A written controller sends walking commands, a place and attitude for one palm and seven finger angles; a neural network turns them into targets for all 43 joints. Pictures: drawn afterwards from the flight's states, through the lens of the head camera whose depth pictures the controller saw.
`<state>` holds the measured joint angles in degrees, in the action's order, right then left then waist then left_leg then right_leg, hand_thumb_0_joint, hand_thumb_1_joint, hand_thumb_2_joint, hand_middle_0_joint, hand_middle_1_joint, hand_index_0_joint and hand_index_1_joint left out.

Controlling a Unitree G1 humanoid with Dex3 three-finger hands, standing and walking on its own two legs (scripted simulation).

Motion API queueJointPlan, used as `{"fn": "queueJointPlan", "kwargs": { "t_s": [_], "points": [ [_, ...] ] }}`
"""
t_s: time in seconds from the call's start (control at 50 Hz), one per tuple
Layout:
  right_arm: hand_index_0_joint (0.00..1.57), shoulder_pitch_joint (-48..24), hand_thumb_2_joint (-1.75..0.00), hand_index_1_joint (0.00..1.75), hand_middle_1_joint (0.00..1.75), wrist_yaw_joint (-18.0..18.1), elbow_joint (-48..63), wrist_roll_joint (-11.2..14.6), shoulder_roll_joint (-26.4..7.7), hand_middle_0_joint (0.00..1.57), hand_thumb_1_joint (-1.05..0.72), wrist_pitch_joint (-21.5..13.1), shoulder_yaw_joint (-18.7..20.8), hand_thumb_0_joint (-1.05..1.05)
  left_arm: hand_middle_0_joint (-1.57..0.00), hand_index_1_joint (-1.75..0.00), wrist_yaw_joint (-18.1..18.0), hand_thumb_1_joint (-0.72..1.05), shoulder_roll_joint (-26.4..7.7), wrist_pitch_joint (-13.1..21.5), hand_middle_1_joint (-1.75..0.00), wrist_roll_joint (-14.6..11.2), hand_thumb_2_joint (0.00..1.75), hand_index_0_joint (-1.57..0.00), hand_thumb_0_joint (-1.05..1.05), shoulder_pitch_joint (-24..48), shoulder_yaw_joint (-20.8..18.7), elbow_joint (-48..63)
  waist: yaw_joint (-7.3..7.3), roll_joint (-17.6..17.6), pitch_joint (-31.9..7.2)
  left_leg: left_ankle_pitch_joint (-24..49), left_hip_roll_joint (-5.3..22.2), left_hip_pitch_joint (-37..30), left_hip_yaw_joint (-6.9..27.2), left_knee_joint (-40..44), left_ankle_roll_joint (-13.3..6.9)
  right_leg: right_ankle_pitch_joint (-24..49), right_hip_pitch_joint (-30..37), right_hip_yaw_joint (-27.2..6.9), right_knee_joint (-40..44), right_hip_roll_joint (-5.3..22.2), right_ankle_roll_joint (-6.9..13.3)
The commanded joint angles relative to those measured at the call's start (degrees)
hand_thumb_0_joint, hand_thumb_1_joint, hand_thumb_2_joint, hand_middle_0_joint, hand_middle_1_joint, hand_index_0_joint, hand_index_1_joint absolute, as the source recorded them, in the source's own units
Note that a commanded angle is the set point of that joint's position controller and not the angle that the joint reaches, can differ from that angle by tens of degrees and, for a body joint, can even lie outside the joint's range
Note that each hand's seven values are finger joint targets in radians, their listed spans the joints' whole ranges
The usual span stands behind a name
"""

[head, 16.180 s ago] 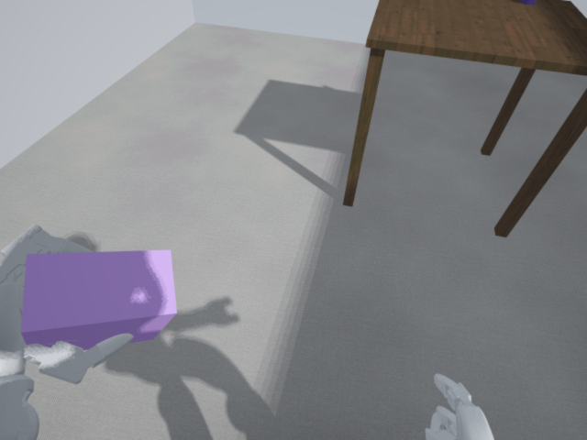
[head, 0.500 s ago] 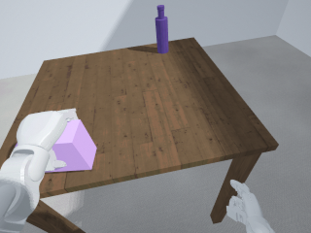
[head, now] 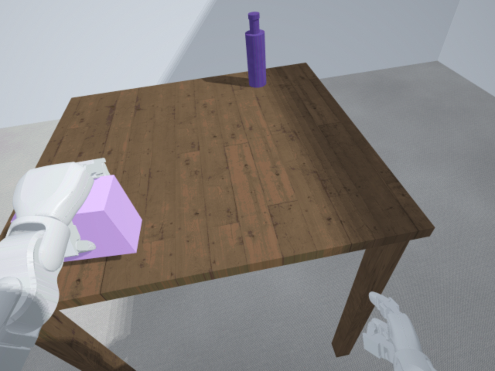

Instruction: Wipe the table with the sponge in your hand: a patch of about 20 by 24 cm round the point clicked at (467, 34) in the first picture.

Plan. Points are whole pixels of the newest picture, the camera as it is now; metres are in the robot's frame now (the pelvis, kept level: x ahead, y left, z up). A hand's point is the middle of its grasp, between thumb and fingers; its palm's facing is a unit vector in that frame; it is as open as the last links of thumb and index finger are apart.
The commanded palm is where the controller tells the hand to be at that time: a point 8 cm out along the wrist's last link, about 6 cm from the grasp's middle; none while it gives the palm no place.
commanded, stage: move the sponge above the wiping area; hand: left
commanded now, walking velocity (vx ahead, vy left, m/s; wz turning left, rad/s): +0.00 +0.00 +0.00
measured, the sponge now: (91, 227) +0.26 +0.31 +0.12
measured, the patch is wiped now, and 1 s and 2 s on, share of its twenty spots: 0.00 0.00 0.05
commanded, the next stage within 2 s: lower the sponge onto the table in 1.84 s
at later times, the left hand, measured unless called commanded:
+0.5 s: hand (59, 205) +0.25 +0.33 +0.17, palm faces +0.17 -0.01 -0.99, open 10.4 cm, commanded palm +0.21 +0.30 +0.23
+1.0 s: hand (58, 206) +0.26 +0.34 +0.16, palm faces +0.10 -0.05 -0.99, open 10.4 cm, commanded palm +0.22 +0.31 +0.23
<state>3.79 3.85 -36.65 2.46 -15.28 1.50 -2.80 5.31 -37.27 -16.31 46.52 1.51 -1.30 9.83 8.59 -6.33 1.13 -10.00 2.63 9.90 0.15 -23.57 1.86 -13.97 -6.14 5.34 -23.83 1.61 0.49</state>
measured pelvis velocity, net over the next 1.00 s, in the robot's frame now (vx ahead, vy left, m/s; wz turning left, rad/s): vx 0.00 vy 0.01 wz -0.01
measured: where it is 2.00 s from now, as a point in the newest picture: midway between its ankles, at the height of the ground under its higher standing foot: outside the picture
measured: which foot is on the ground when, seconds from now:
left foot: down 0.00-1.00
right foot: down 0.00-1.00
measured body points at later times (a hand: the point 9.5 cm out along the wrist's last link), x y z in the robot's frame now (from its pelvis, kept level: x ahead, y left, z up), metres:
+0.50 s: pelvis +0.00 +0.00 +0.00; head -0.01 -0.04 +0.45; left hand +0.24 +0.32 +0.23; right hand +0.24 -0.20 -0.09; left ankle +0.03 +0.14 -0.74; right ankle -0.01 -0.11 -0.74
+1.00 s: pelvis +0.00 +0.01 +0.00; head -0.01 -0.04 +0.45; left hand +0.25 +0.34 +0.22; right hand +0.24 -0.19 -0.09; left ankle +0.03 +0.14 -0.74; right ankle -0.01 -0.11 -0.74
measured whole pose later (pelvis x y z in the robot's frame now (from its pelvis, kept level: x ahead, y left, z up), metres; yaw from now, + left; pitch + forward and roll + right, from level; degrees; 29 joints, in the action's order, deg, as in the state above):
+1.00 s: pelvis +0.00 +0.01 +0.00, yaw +0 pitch -2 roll +0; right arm 2.8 3.2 -35.8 3.6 -15.7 3.3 -3.7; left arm 7.3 -37.5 -24.9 45.6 3.2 -3.9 6.3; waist 7.7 -6.7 0.3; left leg -9.9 2.1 11.4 -0.5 -23.7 1.3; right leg -13.7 -7.9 4.6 -24.0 2.1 -0.2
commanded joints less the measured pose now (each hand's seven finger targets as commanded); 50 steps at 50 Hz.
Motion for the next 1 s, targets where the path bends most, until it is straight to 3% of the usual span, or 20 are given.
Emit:
{"fn": "queueJointPlan", "kwargs": {
  "t_s": [0.0,0.04,0.14,0.2,0.26,0.3,0.36,0.4,0.5,0.54,0.62,0.68,0.7,0.72,0.76,0.8,0.86,0.9,0.96,0.98],
  "points": [
    [0.20,-14.3,-0.90,0.30,0.30,0.2,9.3,0.8,-5.7,0.20,-0.90,-3.2,1.5,0.00,-1.20,-1.60,-1.7,0.10,-14.3,-3.7,-1.60,1.4,1.30,-1.20,0.00,16.6,-10.1,2.9,-0.72,0.9,-8.5,6.3,-4.3,-2.4,-1.1,2.5,-3.1,4.3,-1.2,-3.8,4.7,-2.5,2.9],
    [0.20,-12.7,-0.90,0.30,0.30,0.0,10.0,0.5,-6.1,0.20,-0.90,-2.9,1.9,0.00,-1.20,-1.60,0.4,0.10,-12.5,-4.3,-1.60,1.1,1.30,-1.20,0.00,13.9,-7.4,5.0,-0.87,2.6,-11.8,8.4,-4.3,-2.5,-1.5,1.8,-3.4,8.4,0.8,-2.6,3.3,-1.7,2.1],
    [0.20,-12.1,-0.90,0.30,0.30,-0.2,11.5,0.1,-5.6,0.20,-0.90,-3.6,1.7,0.00,-1.20,-1.60,3.9,0.10,-13.4,-1.4,-1.60,0.5,1.30,-1.20,0.00,9.1,-7.7,12.6,-1.27,4.1,-13.4,8.6,-4.6,-3.5,-1.2,0.2,-4.3,9.2,-0.1,-2.4,2.5,-1.7,1.5],
    [0.20,-12.5,-0.90,0.30,0.30,0.2,12.1,-0.2,-5.3,0.20,-0.90,-4.4,1.6,0.00,-1.20,-1.60,2.1,0.10,-19.6,1.9,-1.60,1.3,1.30,-1.20,0.00,10.2,-14.7,17.4,-0.30,3.9,-14.2,9.2,-4.2,-5.1,-0.7,-0.3,-4.3,8.7,-0.1,-4.0,2.7,-2.5,2.3],
    [0.20,-9.0,-0.90,0.30,0.30,0.4,11.0,-0.7,-4.9,0.20,-0.90,-3.9,2.2,0.00,-1.20,-1.60,-1.7,0.10,-19.8,3.6,-1.60,1.3,1.30,-1.20,0.00,11.2,-17.2,16.3,-0.10,1.8,-13.1,11.6,-4.2,-5.0,-1.2,0.2,-3.9,9.9,0.4,-2.5,3.2,-2.3,2.5],
    [0.20,-11.0,-0.90,0.30,0.30,0.4,11.2,-0.1,-4.7,0.20,-0.90,-4.2,2.4,0.00,-1.20,-1.60,-4.1,0.10,-21.1,2.7,-1.60,0.7,1.30,-1.20,0.00,11.4,-19.7,16.7,0.75,-0.5,-12.6,12.0,-4.2,-5.5,-0.9,0.2,-3.5,9.6,0.6,-5.2,3.6,-3.0,3.3],
    [0.20,-9.6,-0.90,0.30,0.30,0.0,9.4,0.0,-5.6,0.20,-0.90,-3.1,3.0,0.00,-1.20,-1.60,-5.7,0.10,-16.5,-0.1,-1.60,-0.4,1.30,-1.20,0.00,12.1,-15.9,9.6,-0.01,-0.2,-10.2,10.6,-3.7,-3.6,-1.5,1.2,-2.8,8.3,0.2,-3.0,4.3,-2.4,2.7],
    [0.20,-13.3,-0.90,0.30,0.30,-0.1,9.4,0.9,-5.6,0.20,-0.90,-3.3,2.4,0.00,-1.20,-1.60,-4.6,0.10,-15.1,-3.1,-1.60,-0.2,1.30,-1.20,0.00,12.8,-13.7,6.8,-0.26,-0.3,-7.7,8.3,-4.0,-2.5,-1.4,1.8,-2.8,5.9,-1.3,-4.3,4.5,-2.8,2.7],
    [0.20,-15.9,-0.90,0.30,0.30,0.2,11.4,1.5,-5.4,0.20,-0.90,-3.6,1.3,0.00,-1.20,-1.60,1.5,0.10,-9.4,-5.3,-1.60,-0.1,1.30,-1.20,0.00,12.0,-4.7,8.4,-1.54,2.9,-9.6,5.2,-4.2,-2.5,-1.1,2.0,-3.6,4.7,-1.9,-3.1,3.7,-2.4,1.9],
    [0.20,-13.2,-0.90,0.30,0.30,0.4,11.1,0.8,-5.9,0.20,-0.90,-3.8,1.6,0.00,-1.20,-1.60,3.2,0.10,-9.5,-4.0,-1.60,0.5,1.30,-1.20,0.00,13.7,-2.7,10.0,-2.25,3.8,-11.3,5.3,-4.5,-2.9,-0.9,1.6,-4.0,5.3,-1.9,-2.3,3.5,-1.9,1.5],
    [0.20,-12.1,-0.90,0.30,0.30,0.8,12.0,-0.4,-5.0,0.20,-0.90,-4.7,1.1,0.00,-1.20,-1.60,2.4,0.10,-16.9,0.5,-1.60,3.2,1.30,-1.20,0.00,17.3,-9.2,18.5,-1.06,2.9,-16.9,8.5,-4.7,-5.4,-0.4,0.9,-4.3,6.5,0.4,-2.2,2.4,-2.2,2.3],
    [0.20,-10.0,-0.90,0.30,0.30,0.8,10.9,-0.9,-4.5,0.20,-0.90,-4.2,1.7,0.00,-1.20,-1.60,-1.4,0.10,-18.9,3.1,-1.60,3.0,1.30,-1.20,0.00,15.9,-14.2,18.1,-0.04,0.2,-15.6,10.8,-4.3,-6.3,-0.6,1.5,-3.8,7.8,0.9,-1.9,3.3,-2.7,2.9],
    [0.20,-11.6,-0.90,0.30,0.30,0.7,11.1,-0.6,-4.5,0.20,-0.90,-4.5,1.5,0.00,-1.20,-1.60,-2.9,0.10,-22.5,2.5,-1.60,3.2,1.30,-1.20,0.00,16.2,-18.4,18.9,0.96,-1.3,-15.0,10.8,-4.3,-6.0,0.2,1.8,-3.6,6.8,1.5,-3.6,3.3,-3.6,3.9],
    [0.20,-10.7,-0.90,0.30,0.30,0.7,11.0,-0.7,-3.8,0.20,-0.90,-4.2,1.5,0.00,-1.20,-1.60,-4.3,0.10,-17.6,2.1,-1.60,2.6,1.30,-1.20,0.00,17.7,-14.5,17.8,0.39,-2.0,-14.8,11.8,-4.2,-5.7,-0.8,1.8,-3.3,7.4,1.5,-2.3,3.3,-2.8,3.7],
    [0.20,-10.3,-0.90,0.30,0.30,0.0,9.6,-0.3,-4.5,0.20,-0.90,-3.3,2.2,0.00,-1.20,-1.60,-6.2,0.10,-15.4,-0.2,-1.60,1.6,1.30,-1.20,0.00,17.2,-13.6,12.3,0.40,-2.9,-12.2,12.0,-3.6,-4.6,-0.8,2.5,-2.5,7.6,1.3,-2.2,4.1,-2.9,3.7],
    [0.20,-12.9,-0.90,0.30,0.30,-0.3,9.2,0.6,-5.2,0.20,-0.90,-2.9,2.1,0.00,-1.20,-1.60,-6.2,0.10,-15.2,-3.4,-1.60,0.6,1.30,-1.20,0.00,16.1,-13.9,7.5,0.59,-0.5,-9.2,10.1,-3.5,-3.4,-0.7,2.7,-2.4,6.2,0.1,-4.3,4.6,-3.3,3.9],
    [0.20,-12.3,-0.90,0.30,0.30,-0.3,9.8,0.7,-6.6,0.20,-0.90,-1.3,2.1,0.00,-1.20,-1.60,-3.2,0.10,-13.2,-6.4,-1.60,-0.4,1.30,-1.20,0.00,12.6,-10.3,4.2,-0.24,4.0,-8.7,7.9,-3.6,-1.3,-1.5,3.0,-2.7,6.6,0.3,-2.5,4.4,-2.4,2.4],
    [0.20,-15.3,-0.90,0.30,0.30,-0.2,10.7,1.5,-6.2,0.20,-0.90,-1.6,1.2,0.00,-1.20,-1.60,-0.5,0.10,-12.3,-8.1,-1.60,0.0,1.30,-1.20,0.00,11.1,-9.0,3.1,-0.61,4.3,-7.9,6.3,-3.8,-0.7,-1.3,2.8,-2.9,5.3,-1.0,-3.1,4.1,-2.8,2.4],
    [0.20,-13.3,-0.90,0.30,0.30,0.0,11.6,1.2,-6.5,0.20,-0.90,-1.8,1.4,0.00,-1.20,-1.60,3.2,0.10,-9.6,-7.5,-1.60,-0.2,1.30,-1.20,0.00,12.0,-3.8,7.3,-2.00,3.4,-11.1,5.9,-4.3,-1.7,-1.1,1.6,-3.5,6.7,-1.0,-1.8,3.3,-2.1,1.6],
    [0.20,-13.2,-0.90,0.30,0.30,0.0,11.7,1.1,-6.5,0.20,-0.90,-2.2,1.4,0.00,-1.20,-1.60,4.0,0.10,-10.9,-6.6,-1.60,0.4,1.30,-1.20,0.00,13.4,-3.9,9.4,-2.21,2.3,-12.4,6.3,-4.4,-2.4,-0.7,1.1,-3.7,7.1,-1.0,-1.9,2.9,-2.1,1.7]
  ]
}}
